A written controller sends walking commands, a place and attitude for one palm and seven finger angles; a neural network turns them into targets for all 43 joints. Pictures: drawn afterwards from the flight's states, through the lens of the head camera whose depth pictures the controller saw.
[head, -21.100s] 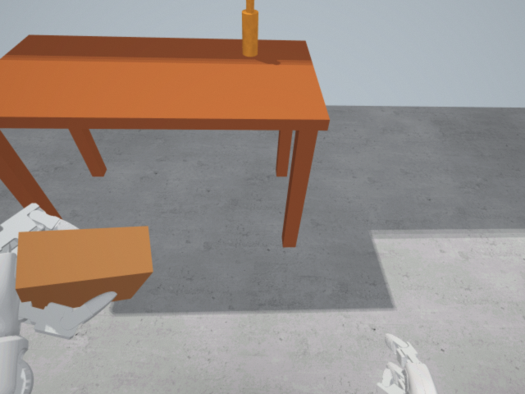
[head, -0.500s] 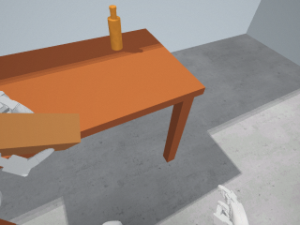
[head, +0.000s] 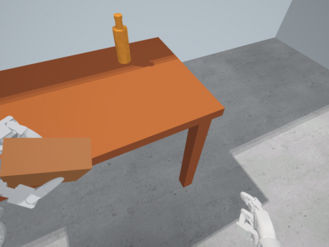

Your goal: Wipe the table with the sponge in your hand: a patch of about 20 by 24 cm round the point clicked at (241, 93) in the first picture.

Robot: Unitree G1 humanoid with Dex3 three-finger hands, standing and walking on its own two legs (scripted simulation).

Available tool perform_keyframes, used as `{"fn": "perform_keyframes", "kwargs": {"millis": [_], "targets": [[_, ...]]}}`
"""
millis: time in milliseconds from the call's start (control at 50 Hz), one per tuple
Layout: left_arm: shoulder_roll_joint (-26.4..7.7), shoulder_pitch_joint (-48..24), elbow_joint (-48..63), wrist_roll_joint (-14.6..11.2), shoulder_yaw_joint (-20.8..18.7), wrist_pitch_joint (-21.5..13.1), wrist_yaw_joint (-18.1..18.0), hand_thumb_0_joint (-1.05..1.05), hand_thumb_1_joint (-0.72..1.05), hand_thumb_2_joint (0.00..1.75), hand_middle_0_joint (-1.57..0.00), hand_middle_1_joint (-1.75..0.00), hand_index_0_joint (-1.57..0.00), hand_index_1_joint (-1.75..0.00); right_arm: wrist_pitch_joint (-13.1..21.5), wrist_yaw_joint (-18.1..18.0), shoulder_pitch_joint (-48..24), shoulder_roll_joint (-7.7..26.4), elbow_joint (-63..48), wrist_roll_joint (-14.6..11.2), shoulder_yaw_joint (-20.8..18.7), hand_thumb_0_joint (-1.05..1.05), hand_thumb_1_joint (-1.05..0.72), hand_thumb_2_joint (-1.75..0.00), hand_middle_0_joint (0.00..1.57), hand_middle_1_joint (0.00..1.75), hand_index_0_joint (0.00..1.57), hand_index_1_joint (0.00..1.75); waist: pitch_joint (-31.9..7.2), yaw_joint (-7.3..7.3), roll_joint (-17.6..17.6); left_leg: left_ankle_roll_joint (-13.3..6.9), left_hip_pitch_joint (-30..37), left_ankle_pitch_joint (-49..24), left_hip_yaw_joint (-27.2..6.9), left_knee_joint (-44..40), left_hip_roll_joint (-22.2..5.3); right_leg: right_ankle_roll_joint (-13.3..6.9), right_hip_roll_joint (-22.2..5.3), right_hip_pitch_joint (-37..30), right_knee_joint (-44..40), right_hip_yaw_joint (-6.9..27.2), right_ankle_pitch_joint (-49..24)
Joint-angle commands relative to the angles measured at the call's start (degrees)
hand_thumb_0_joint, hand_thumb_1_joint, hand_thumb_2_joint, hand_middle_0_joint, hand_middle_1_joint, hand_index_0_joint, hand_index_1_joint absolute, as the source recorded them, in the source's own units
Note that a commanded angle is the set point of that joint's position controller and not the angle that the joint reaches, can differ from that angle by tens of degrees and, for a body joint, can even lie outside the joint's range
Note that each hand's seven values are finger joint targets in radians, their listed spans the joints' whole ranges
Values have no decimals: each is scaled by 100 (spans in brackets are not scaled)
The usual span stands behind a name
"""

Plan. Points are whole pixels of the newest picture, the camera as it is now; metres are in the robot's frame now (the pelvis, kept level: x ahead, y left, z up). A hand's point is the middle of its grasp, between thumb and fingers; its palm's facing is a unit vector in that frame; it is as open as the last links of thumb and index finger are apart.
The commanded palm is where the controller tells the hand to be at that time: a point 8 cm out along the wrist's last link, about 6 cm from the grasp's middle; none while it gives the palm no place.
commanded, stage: shuffle to correct the standing spot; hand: left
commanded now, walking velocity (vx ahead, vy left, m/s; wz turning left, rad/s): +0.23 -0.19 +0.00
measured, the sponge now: (59, 163) +0.23 +0.21 +0.15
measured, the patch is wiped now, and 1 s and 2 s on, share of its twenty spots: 0.00 0.00 0.00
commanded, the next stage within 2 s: come to a stop and stand still in 1.24 s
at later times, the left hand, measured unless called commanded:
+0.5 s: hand (84, 136) +0.27 +0.17 +0.18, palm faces +0.37 -0.75 -0.55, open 9.7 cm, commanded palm +0.22 +0.20 +0.19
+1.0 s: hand (155, 104) +0.37 +0.05 +0.17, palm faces +0.43 -0.79 -0.44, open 9.7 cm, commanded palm +0.30 +0.08 +0.19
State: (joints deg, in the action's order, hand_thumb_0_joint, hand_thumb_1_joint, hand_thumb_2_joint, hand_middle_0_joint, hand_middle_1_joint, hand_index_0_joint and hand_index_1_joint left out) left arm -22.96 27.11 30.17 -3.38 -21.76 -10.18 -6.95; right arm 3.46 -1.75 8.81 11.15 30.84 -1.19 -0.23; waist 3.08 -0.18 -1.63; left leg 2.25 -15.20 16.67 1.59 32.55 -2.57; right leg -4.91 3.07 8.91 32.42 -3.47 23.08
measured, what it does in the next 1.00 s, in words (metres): steps to the right: right foot, then left foot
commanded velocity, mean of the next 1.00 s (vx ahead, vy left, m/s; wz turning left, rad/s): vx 0.22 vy -0.16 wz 0.03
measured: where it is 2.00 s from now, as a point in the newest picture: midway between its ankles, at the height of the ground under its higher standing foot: (213, 241)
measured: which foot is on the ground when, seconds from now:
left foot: down 0.00-0.46, up 0.48-0.64, down 0.66-0.92, up 0.94-1.00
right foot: down 0.00-0.20, up 0.22-0.46, down 0.48-0.66, up 0.68-0.90, down 0.92-1.00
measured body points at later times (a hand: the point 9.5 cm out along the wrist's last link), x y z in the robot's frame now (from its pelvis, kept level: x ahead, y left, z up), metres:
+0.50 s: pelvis +0.06 -0.08 -0.02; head +0.09 -0.08 +0.43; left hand +0.25 +0.21 +0.21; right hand +0.20 -0.28 -0.13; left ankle +0.03 +0.12 -0.71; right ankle +0.15 -0.20 -0.73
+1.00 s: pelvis +0.16 -0.20 -0.01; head +0.19 -0.20 +0.43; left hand +0.34 +0.09 +0.20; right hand +0.34 -0.41 -0.11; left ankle +0.13 -0.05 -0.68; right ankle +0.21 -0.31 -0.73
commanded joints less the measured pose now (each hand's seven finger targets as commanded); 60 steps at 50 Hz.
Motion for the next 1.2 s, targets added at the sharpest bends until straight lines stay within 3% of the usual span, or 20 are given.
{"fn": "perform_keyframes", "kwargs": {"millis": [0,80,140,180,200,300,380,420,440,480,600,640,660,820,880,900,940,1060,1120,1180], "targets": [[-924,-423,1022,-97,-729,-252,-146,0,10,130,-120,-160,-120,-160,120,-123,-204,613,-764,2,-202,0,-90,-90,20,30,20,30,-756,5,565,-662,194,-1264,-675,198,-664,88,-532,114,-578,609,-1365],[-897,-972,1205,-120,-527,-241,-198,0,10,130,-120,-160,-120,-160,174,-61,-243,573,-806,-77,-184,0,-90,-90,20,30,20,30,-390,93,-257,-269,-1427,525,170,1672,33,-972,-1794,-856,-846,2249,-2797],[-1005,-1015,1405,-117,-577,-313,-235,0,10,130,-120,-160,-120,-160,134,-91,56,564,-632,76,-126,0,-90,-90,20,30,20,30,-600,-156,551,-606,807,-444,168,-201,53,-339,-976,627,1042,707,-2979],[-1091,-1366,1691,-145,-618,-486,-208,0,10,130,-120,-160,-120,-160,237,-95,-101,692,-675,170,-178,0,-90,-90,20,30,20,30,-932,-167,2217,-1624,2819,-2181,-3712,-1364,-2040,345,212,3046,3850,312,608],[-1356,-1373,1586,-30,-710,-440,-126,0,10,130,-120,-160,-120,-160,273,-68,-189,677,-645,266,-153,0,-90,-90,20,30,20,30,-533,-176,1667,-1839,2200,-1995,-4147,-1557,-2386,279,-91,3427,4444,893,535],[-1010,-273,1699,70,-847,-485,53,0,10,130,-120,-160,-120,-160,345,72,-64,680,-568,106,-321,0,-90,-90,20,30,20,30,-488,155,1542,-1241,435,-1290,-935,-1323,-1600,345,-760,2369,2646,397,-662],[-937,-67,1054,82,-967,-523,-24,0,10,130,-120,-160,-120,-160,453,36,-8,646,-641,61,-256,0,-90,-90,20,30,20,30,-515,130,1432,-804,-907,57,16,-737,-1250,470,-298,-71,447,-655,-1230],[-1020,-311,767,106,-1047,-483,-119,0,10,130,-120,-160,-120,-160,460,-1,68,569,-578,47,-248,0,-90,-90,20,30,20,30,-772,236,324,-554,-1577,1157,386,1002,-665,403,-229,-1194,-200,-504,-636],[-1177,-572,751,146,-1087,-417,-177,0,10,130,-120,-160,-120,-160,447,11,119,464,-579,4,-265,0,-90,-90,20,30,20,30,-980,243,-1162,-367,-2043,1497,633,2912,27,-58,-1078,-1280,-1068,1056,313],[-1109,-1005,978,111,-870,-316,-188,0,10,130,-120,-160,-120,-160,499,32,-168,581,-685,-49,-272,0,-90,-90,20,30,20,30,-873,236,-1632,-319,-2462,1999,-192,4640,68,-972,-2439,-457,-2136,3504,1706],[-1109,-1057,1957,11,-737,-270,-216,0,10,130,-120,-160,-120,-160,168,-65,-109,492,-490,78,-137,0,-90,-90,20,30,20,30,-1017,-155,458,-277,1181,680,426,116,106,-292,-1162,2163,142,146,1565],[-1047,-1388,2332,84,-756,-498,-258,0,10,130,-120,-160,-120,-160,315,-59,-70,780,-652,128,-273,0,-90,-90,20,30,20,30,-430,-162,2744,-1011,1380,2016,-3592,-2172,-1864,277,-13,3645,3448,-79,1063],[-1305,-1478,2084,144,-982,-652,-238,0,10,130,-120,-160,-120,-160,425,-30,-247,713,-638,126,-272,0,-90,-90,20,30,20,30,-77,-100,1991,-1555,540,2210,-4279,-2658,-2317,290,-269,3547,4242,733,237],[-783,-220,1330,147,-714,-421,-100,0,10,130,-120,-160,-120,-160,439,55,176,674,-635,78,-345,0,-90,-90,20,30,20,30,-815,80,1802,-782,471,-1784,-317,-423,-1247,369,-246,1115,109,-469,-741],[-898,-596,936,166,-653,-233,-196,0,10,130,-120,-160,-120,-160,376,17,119,459,-629,-29,-229,0,-90,-90,20,30,20,30,-1237,99,-360,-369,-1289,-234,491,2493,-296,-89,-803,-1241,-918,540,-1232],[-1191,-786,990,133,-827,-217,-255,0,10,130,-120,-160,-120,-160,378,5,-46,452,-733,-45,-222,0,-90,-90,20,30,20,30,-1244,123,-1310,-202,-2481,1469,370,3648,97,-777,-1968,-1594,-1123,2384,-1849],[-1097,-770,1319,89,-692,-237,-229,0,10,130,-120,-160,-120,-160,406,40,-140,594,-611,-73,-261,0,-90,-90,20,30,20,30,-712,199,-1142,-172,-2363,1627,-317,3995,-356,-1178,-2420,-383,-1526,2999,-959],[-1166,-792,1933,-31,-902,-337,-382,0,10,130,-120,-160,-120,-160,207,-93,-290,449,-440,111,-116,0,-90,-90,20,30,20,30,-1094,0,55,-187,602,-181,685,85,91,-390,-1311,1050,-291,569,-26],[-1009,-768,1855,21,-812,-483,-345,0,10,130,-120,-160,-120,-160,311,-112,-253,651,-586,61,-190,0,-90,-90,20,30,20,30,-763,-33,1932,-1391,1590,-820,-2925,-1643,-1968,340,-169,2831,2531,82,854],[-1120,-843,1638,118,-809,-404,-184,0,10,130,-120,-160,-120,-160,381,-66,-307,561,-487,82,-179,0,-90,-90,20,30,20,30,-501,-16,1908,-1501,1066,-1321,-2181,-1388,-1883,390,-644,2811,2572,427,426]]}}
